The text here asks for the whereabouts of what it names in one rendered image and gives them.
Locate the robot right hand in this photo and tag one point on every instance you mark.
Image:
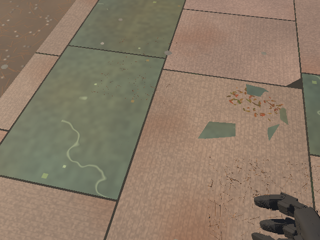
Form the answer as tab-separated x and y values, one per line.
306	223

